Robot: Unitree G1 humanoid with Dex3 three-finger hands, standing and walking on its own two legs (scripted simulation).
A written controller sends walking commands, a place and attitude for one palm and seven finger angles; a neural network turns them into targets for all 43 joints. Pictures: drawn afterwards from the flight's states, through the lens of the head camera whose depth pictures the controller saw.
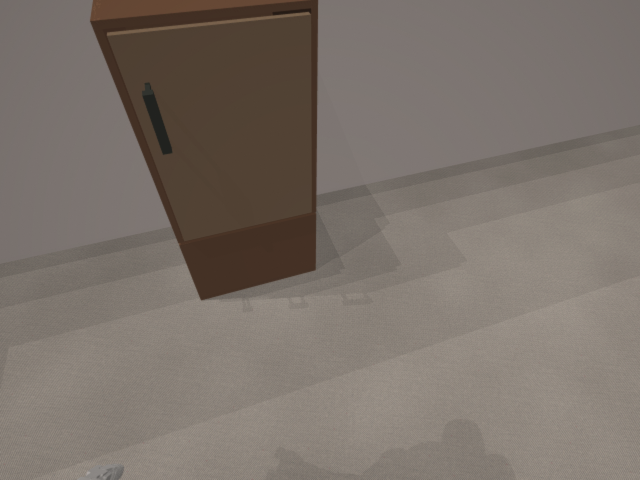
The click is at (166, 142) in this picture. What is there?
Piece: cupboard door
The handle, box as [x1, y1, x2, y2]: [142, 83, 171, 154]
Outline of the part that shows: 145,83 145,90 142,91 142,95 163,154 171,152 171,147 152,89 150,89 149,83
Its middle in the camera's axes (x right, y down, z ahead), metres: -0.36 -0.26 +0.85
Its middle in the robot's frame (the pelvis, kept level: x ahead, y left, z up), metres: +0.80 +0.41 +0.01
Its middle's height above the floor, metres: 0.78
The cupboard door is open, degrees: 0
